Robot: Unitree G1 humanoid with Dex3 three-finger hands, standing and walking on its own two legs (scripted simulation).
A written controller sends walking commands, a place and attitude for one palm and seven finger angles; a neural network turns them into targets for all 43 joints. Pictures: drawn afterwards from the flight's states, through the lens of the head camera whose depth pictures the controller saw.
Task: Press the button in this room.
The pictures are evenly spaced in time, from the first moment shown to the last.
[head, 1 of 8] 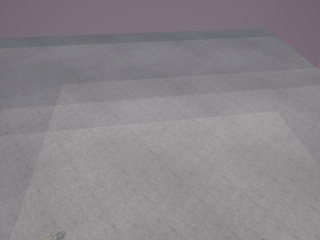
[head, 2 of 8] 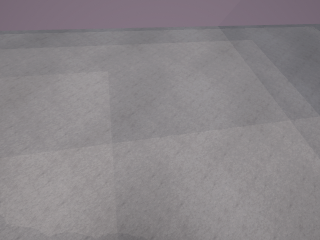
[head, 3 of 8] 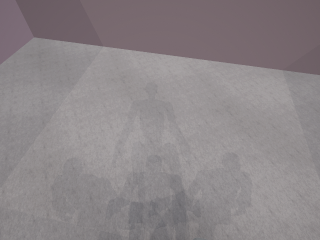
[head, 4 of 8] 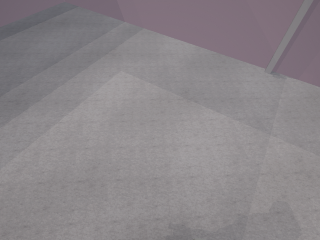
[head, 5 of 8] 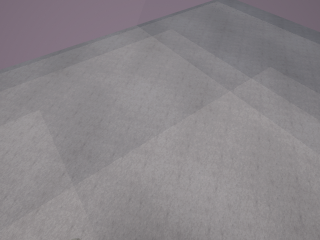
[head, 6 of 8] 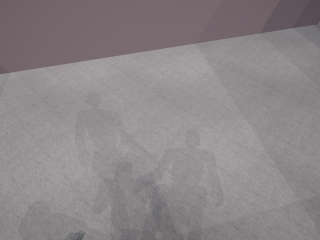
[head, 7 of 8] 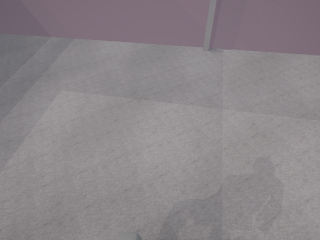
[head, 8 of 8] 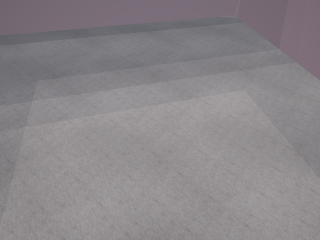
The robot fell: no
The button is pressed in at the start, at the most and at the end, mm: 0 0 0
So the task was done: no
